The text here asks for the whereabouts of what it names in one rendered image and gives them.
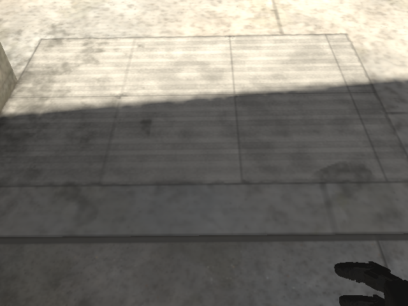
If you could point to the robot right hand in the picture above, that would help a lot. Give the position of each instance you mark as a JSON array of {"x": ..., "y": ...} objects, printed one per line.
[{"x": 377, "y": 277}]

